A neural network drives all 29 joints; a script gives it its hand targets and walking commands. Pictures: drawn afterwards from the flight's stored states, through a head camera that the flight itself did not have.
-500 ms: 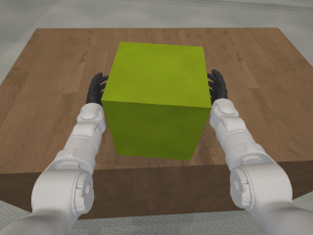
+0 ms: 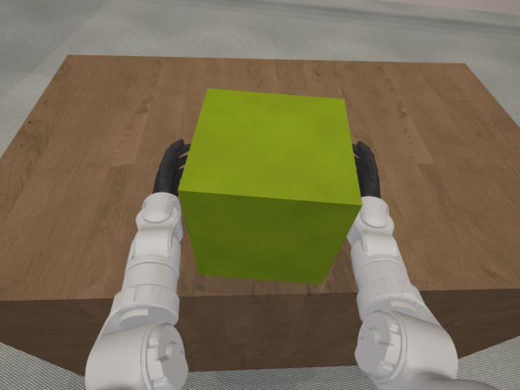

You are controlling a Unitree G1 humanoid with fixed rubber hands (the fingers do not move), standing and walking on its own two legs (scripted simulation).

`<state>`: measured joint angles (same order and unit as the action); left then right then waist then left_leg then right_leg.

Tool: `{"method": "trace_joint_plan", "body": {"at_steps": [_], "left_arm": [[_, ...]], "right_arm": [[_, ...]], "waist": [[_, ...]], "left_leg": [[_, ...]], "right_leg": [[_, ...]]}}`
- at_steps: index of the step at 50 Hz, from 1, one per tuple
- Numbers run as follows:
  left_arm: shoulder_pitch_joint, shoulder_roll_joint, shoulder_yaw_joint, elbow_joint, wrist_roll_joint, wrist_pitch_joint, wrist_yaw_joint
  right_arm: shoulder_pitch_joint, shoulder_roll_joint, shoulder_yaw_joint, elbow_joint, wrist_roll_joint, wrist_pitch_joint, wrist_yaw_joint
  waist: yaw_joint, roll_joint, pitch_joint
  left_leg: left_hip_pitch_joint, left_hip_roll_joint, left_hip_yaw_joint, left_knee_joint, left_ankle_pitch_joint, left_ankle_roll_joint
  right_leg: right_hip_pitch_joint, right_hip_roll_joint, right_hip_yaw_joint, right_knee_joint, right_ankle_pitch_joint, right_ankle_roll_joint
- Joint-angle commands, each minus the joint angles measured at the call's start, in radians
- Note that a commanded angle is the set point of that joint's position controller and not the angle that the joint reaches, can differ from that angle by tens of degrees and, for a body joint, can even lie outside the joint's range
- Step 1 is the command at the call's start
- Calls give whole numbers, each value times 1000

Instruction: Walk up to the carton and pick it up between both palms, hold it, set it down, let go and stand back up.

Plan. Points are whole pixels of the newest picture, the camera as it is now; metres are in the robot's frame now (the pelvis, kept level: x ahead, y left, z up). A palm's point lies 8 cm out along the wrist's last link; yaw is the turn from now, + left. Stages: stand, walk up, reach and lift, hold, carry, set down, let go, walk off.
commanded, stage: reach and lift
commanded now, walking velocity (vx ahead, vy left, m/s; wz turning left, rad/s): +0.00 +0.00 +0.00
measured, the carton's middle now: (267, 191) +0.43 +0.02 +0.05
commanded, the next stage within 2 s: none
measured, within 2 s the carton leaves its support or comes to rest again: leaves its support in 0.78 s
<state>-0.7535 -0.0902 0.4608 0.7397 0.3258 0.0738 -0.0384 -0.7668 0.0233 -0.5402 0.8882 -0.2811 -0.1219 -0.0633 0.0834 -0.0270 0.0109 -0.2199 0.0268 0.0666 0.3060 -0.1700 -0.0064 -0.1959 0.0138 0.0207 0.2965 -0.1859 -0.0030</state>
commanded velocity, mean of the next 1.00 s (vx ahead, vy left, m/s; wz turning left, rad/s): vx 0.00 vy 0.00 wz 0.00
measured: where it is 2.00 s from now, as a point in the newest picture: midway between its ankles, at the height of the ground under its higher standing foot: outside the picture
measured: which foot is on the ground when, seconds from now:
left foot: down 0.00-1.00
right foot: down 0.00-1.00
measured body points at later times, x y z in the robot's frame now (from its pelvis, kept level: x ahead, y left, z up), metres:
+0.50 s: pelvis +0.00 +0.00 +0.00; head +0.05 +0.01 +0.45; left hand +0.41 +0.18 +0.08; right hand +0.43 -0.14 +0.08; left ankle -0.02 +0.12 -0.75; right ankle -0.03 -0.12 -0.75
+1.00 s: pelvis -0.02 +0.00 +0.00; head +0.02 +0.03 +0.45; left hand +0.39 +0.19 +0.09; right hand +0.42 -0.13 +0.11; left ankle -0.02 +0.12 -0.75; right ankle -0.03 -0.12 -0.75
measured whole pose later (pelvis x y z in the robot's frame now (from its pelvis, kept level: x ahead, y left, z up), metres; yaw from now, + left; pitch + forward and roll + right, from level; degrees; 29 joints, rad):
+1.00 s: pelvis -0.02 +0.00 +0.00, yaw +2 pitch +6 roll +0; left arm -0.74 -0.06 0.46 0.84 0.32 -0.15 -0.02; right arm -0.79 0.01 -0.54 1.04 -0.33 -0.39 -0.12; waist 0.06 -0.06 -0.04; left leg -0.26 0.03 0.04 0.26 -0.10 -0.01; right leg -0.21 0.01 -0.01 0.22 -0.12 -0.01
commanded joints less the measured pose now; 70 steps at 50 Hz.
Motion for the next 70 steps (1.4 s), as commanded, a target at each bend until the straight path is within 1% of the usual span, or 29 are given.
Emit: {"method": "trace_joint_plan", "body": {"at_steps": [1,4,5,6,8,11,13,14,19,20,22,25,27,28,30,32,33,36,38,43,47,50,55,57,59,62,65,68,70], "left_arm": [[-438,-405,-265,-67,9,-24,-39],[-445,-419,-287,-72,2,-21,-37],[-439,-410,-288,-74,-4,-23,-37],[-427,-415,-278,-59,-1,-18,-40],[-416,-406,-268,-56,-4,-16,-49],[-422,-416,-268,-39,8,-17,-57],[-435,-403,-268,-42,2,-28,-59],[-442,-415,-279,-51,-9,-30,-58],[-425,-414,-282,-36,-3,-32,-55],[-431,-419,-274,-45,8,-31,-55],[-457,-423,-295,-66,-2,-33,-49],[-447,-428,-304,-84,-3,-36,-42],[-436,-441,-304,-85,-2,-33,-37],[-464,-446,-322,-94,-23,-36,-40],[-470,-440,-339,-95,-17,-46,-37],[-484,-459,-349,-123,-29,-79,-30],[-515,-466,-360,-146,-35,-104,-27],[-523,-443,-317,-74,-13,-149,-33],[-518,-438,-305,-65,6,-183,-28],[-568,-444,-304,-47,28,-245,-27],[-690,-428,-298,-11,12,-298,-23],[-725,-444,-309,-18,19,-322,-11],[-766,-434,-300,-29,35,-319,10],[-731,-448,-301,-6,39,-308,12],[-783,-441,-307,-20,29,-303,17],[-788,-455,-360,-61,-1,-291,28],[-788,-461,-375,-57,-24,-266,30],[-843,-464,-419,-102,-76,-263,31],[-837,-434,-412,-74,-81,-257,33]], "right_arm": [[-499,506,411,-43,-18,-63,171],[-500,496,412,-19,-20,-67,169],[-492,496,414,-23,-19,-72,166],[-495,478,398,-19,-32,-71,165],[-488,498,413,-18,-31,-73,159],[-482,501,409,-11,-42,-72,161],[-496,526,430,-29,-31,-73,158],[-497,521,429,-38,-33,-76,157],[-488,511,425,-35,-24,-84,156],[-500,519,430,-39,-28,-88,155],[-491,521,419,-17,-37,-85,155],[-492,524,448,-52,-15,-91,154],[-472,507,444,-27,-15,-91,152],[-501,490,425,-55,-20,-101,148],[-506,478,426,-36,-20,-121,151],[-535,494,459,-80,-20,-163,148],[-546,499,452,-87,-32,-189,143],[-597,481,451,-90,-65,-242,132],[-591,489,466,-60,-73,-277,130],[-594,464,433,7,-90,-344,117],[-669,449,356,42,-150,-380,115],[-643,442,305,128,-182,-391,113],[-692,423,270,179,-162,-405,125],[-670,400,265,189,-165,-393,121],[-687,410,243,214,-174,-380,126],[-685,404,279,222,-142,-374,126],[-706,416,326,200,-100,-350,124],[-728,423,365,177,-68,-335,126],[-737,448,403,146,-47,-317,121]], "waist": [[34,11,-569],[19,22,-556],[28,-1,-576],[13,-5,-554],[24,-32,-520],[13,-15,-532],[31,-28,-573],[16,-28,-585],[12,-33,-546],[28,-27,-563],[9,-19,-584],[30,2,-612],[14,-5,-587],[-9,-7,-623],[-7,22,-625],[12,-5,-691],[-12,-17,-754],[17,-49,-718],[14,-59,-711],[-10,-31,-712],[-18,-43,-731],[-48,7,-739],[-15,46,-752],[-34,53,-728],[-27,69,-737],[-44,69,-806],[-25,68,-804],[-44,45,-862],[-20,24,-868]], "left_leg": [[215,-19,84,83,588,-15],[229,-14,75,85,595,-10],[218,-12,75,80,582,-9],[223,-18,73,77,560,-13],[196,-22,81,64,531,1],[175,-25,83,46,492,7],[167,-26,90,41,472,11],[159,-22,84,38,464,8],[185,-18,83,40,508,10],[192,-18,90,43,495,9],[207,-13,87,43,505,7],[194,-18,90,44,524,3],[202,-9,78,48,551,1],[224,-11,71,51,559,-3],[264,-9,72,69,623,-18],[261,-8,72,82,659,-20],[258,-4,74,81,678,-21],[137,-22,87,32,553,-6],[123,-20,83,13,549,2],[138,-11,83,7,520,-9],[111,-12,101,-24,378,-9],[162,-10,103,-10,410,-34],[202,-4,113,-4,398,-46],[199,-4,108,0,391,-53],[193,-8,117,-20,334,-48],[245,-7,99,8,387,-51],[232,-10,91,14,405,-46],[224,-17,79,20,400,-40],[185,-25,79,20,384,-31]], "right_leg": [[206,7,-94,60,547,43],[164,7,-102,59,518,42],[182,17,-101,55,498,41],[190,15,-105,44,489,37],[217,11,-97,50,522,46],[232,-2,-95,58,542,52],[264,2,-93,54,545,55],[268,0,-90,51,538,50],[227,10,-109,40,513,47],[227,7,-101,33,504,48],[209,9,-100,33,502,41],[242,4,-95,37,542,39],[244,14,-100,39,544,35],[221,12,-105,29,529,37],[175,14,-117,29,525,29],[193,17,-123,32,589,33],[229,16,-119,42,646,37],[345,-10,-104,61,722,44],[380,-16,-105,70,759,49],[334,-9,-118,39,670,36],[303,-7,-129,10,508,32],[222,4,-143,-5,445,16],[137,17,-152,-41,273,-7],[128,10,-148,-42,266,-10],[95,13,-151,-54,205,-12],[103,22,-149,-36,248,-14],[102,25,-144,-32,272,-10],[133,24,-131,-14,317,2],[178,20,-115,-3,370,8]]}}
